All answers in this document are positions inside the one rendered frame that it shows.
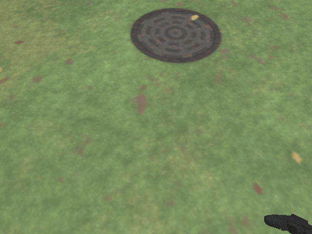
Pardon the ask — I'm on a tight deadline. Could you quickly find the right robot hand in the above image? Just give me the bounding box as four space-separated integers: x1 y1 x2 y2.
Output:
264 214 312 234

